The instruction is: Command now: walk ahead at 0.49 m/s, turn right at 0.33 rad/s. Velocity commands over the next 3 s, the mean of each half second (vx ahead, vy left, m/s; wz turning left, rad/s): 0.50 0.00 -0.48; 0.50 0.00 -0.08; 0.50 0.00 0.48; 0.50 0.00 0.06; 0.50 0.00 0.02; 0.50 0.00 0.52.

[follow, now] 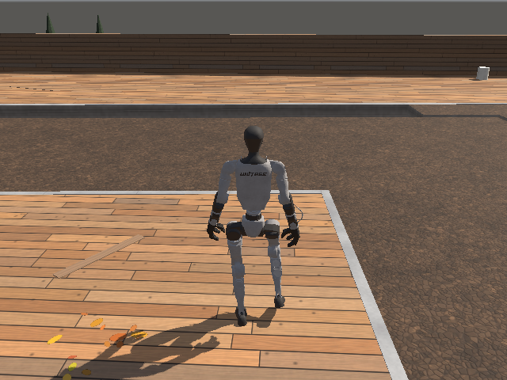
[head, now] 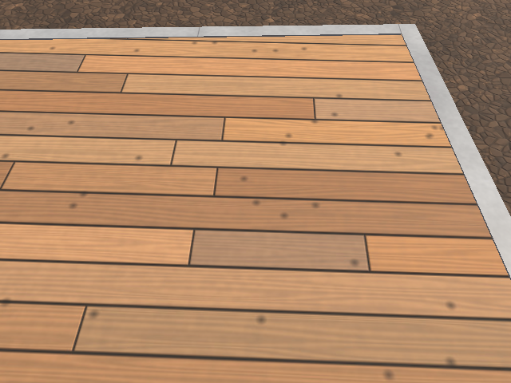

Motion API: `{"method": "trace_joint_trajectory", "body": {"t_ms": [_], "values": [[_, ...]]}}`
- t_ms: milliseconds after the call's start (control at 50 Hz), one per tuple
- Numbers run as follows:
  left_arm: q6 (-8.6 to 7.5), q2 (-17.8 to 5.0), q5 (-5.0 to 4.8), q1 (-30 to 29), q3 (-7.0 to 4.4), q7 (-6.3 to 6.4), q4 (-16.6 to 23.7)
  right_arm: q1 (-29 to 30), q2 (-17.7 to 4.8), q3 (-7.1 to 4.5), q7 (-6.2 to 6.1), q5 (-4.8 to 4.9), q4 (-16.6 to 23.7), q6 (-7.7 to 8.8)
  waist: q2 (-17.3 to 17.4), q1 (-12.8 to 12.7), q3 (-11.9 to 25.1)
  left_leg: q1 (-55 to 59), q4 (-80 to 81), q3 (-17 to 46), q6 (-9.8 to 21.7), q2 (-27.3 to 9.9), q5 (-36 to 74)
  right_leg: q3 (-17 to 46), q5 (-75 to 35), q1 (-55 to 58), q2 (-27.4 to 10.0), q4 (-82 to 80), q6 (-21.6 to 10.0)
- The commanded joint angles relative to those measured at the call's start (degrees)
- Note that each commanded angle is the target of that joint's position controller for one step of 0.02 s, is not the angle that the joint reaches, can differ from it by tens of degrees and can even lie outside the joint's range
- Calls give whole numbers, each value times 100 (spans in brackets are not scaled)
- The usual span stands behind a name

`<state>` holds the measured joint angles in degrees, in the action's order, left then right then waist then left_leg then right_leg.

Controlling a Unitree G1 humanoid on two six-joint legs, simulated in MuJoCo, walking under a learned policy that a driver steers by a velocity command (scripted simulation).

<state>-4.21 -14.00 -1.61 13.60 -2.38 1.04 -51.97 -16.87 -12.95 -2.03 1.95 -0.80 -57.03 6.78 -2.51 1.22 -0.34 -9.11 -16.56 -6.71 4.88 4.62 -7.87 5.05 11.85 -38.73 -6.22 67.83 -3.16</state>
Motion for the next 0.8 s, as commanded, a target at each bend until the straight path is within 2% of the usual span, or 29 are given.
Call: {"method": "trace_joint_trajectory", "body": {"t_ms": [20,80,120,180,220,240,280,300,320,340,360,380,400,420,440,460,520,560,620,680,720,780,800], "values": [[45,-250,53,373,-97,23,197,291,-667,-105,-110,-27,265,126,485,-275,-287,-577,1181,856,834,-1704,611,296,-867,-190,-197,-435,92],[-28,-205,49,-146,-96,-66,379,126,-787,-107,-204,-8,237,88,405,-111,-246,-62,1101,489,662,-1680,905,156,-1675,-358,-103,-1550,90],[-46,-119,64,-614,-54,-144,545,-61,-863,-111,-250,30,200,51,386,84,-320,246,1101,308,590,-1742,897,-123,-1908,-355,-72,-2163,95],[-46,-50,50,-1177,-2,-271,838,-401,-955,-133,-279,77,92,-56,361,321,-509,965,904,157,537,-1947,947,-353,-1653,-630,-44,-2720,53],[-39,-63,40,-1407,5,-356,1055,-506,-1016,-160,-282,111,62,-152,384,364,-571,1406,647,85,478,-2097,1161,-516,-1142,-744,3,-2925,-37],[-35,-91,35,-1439,-4,-397,1148,-485,-1060,-178,-284,128,75,-199,431,326,-563,1551,459,27,430,-2157,1492,-629,-811,-680,61,-2997,-108],[-25,-259,27,-1158,-85,-459,1242,-258,-1204,-220,-305,133,192,-276,664,55,-278,1555,-267,-230,271,-2149,3334,-1012,-211,120,396,-3100,-315],[-19,-435,14,-615,-191,-469,1162,-138,-1263,-239,-326,121,257,-325,764,-269,81,1435,-1084,-388,174,-2073,4363,-1211,-95,937,678,-3161,-447],[-17,-766,-3,335,-385,-440,925,-57,-1219,-217,-344,116,337,-364,655,-757,597,1007,-2357,-566,-3,-1810,4629,-1247,-400,2283,993,-3523,-655],[33,-1418,12,1317,-623,-312,750,-109,-1079,-145,-346,39,532,-308,-88,-1096,1230,-541,-4313,-627,-283,-1509,2875,282,-446,4156,106,-3726,-1076],[-1,-1933,36,1213,-669,-301,831,-700,-165,134,-200,-63,795,-68,-1370,-396,1919,-3051,-6196,159,-568,-230,-2340,3655,321,6055,-1292,-4453,-2200],[-31,-1374,81,1470,-538,-289,863,25,-831,-12,-119,182,904,203,-752,-853,2199,-3694,-6640,1228,-389,-359,-2339,4173,404,6270,-1352,-5088,-2100],[-65,-1075,119,1174,-455,-265,871,542,-999,-72,-97,348,1107,316,-581,-813,1357,-4124,-6496,1195,-233,-636,-1795,3206,-212,5721,-1141,-5036,-1768],[-68,-888,86,672,-393,-262,1007,633,-947,-57,-135,260,1121,342,94,-536,974,-3817,-6009,1177,-201,-912,-1291,2424,-815,4805,-885,-5035,-1551],[-53,-712,97,236,-335,-268,1158,606,-961,-111,-178,152,1077,296,302,-286,684,-3368,-5532,1129,-254,-1079,-1047,1864,-1386,3958,-661,-5133,-1408],[-52,-592,146,32,-284,-259,1253,470,-966,-149,-176,127,1098,198,231,-79,586,-2961,-5276,1176,-303,-1194,-923,1600,-1615,3448,-492,-5290,-1356],[-86,-794,91,101,-327,-193,1280,492,-769,-163,-193,7,1255,-8,198,75,352,-2742,-4508,1009,-593,-1124,-587,1157,-2213,2756,-276,-5517,-1414],[-79,-942,67,301,-373,-107,1250,983,-689,-141,-226,-28,1457,-37,122,-46,170,-2845,-3640,927,-747,-999,17,943,-2232,2583,-122,-5570,-1344],[-46,-880,53,559,-350,-43,1168,1532,-507,-67,-185,13,1577,-4,-156,-315,123,-2503,-2175,816,-720,-784,1207,578,-1810,2571,132,-5485,-1042],[-80,-873,66,844,-326,-63,992,1904,-541,-48,-111,97,1683,40,-304,-552,15,-2316,-1590,761,-586,-719,1787,688,-1266,2831,-81,-5503,-944],[-85,-892,75,951,-324,-64,892,2104,-669,-71,-59,117,1787,72,-298,-625,-95,-2672,-1415,806,-392,-758,1501,830,-1379,3452,-362,-5329,-930],[-27,-995,111,918,-352,-21,800,2074,-780,-95,43,137,1882,110,-300,-524,-140,-2906,-1279,771,-60,-729,714,817,-2186,4247,-673,-5002,-789],[-5,-1044,125,794,-361,-10,816,1833,-844,-125,62,143,1840,110,-336,-382,-13,-2553,-1255,654,50,-603,459,679,-2994,4317,-631,-4747,-704]]}}
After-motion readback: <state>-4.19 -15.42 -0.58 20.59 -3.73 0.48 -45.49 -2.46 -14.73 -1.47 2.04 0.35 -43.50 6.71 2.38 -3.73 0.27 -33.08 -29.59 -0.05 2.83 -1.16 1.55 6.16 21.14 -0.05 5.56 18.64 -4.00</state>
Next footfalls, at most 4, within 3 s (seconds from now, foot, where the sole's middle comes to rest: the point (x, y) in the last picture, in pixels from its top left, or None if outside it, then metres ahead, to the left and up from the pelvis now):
0.34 right None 0.34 -0.18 -0.78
0.84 left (293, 322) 0.69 -0.09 -0.78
1.36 right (363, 254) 0.92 -0.33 -0.78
1.84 left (269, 199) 1.15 -0.04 -0.78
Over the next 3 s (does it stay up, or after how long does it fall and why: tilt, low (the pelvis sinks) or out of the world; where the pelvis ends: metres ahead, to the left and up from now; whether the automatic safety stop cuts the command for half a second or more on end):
stays up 1.58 -0.12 -0.02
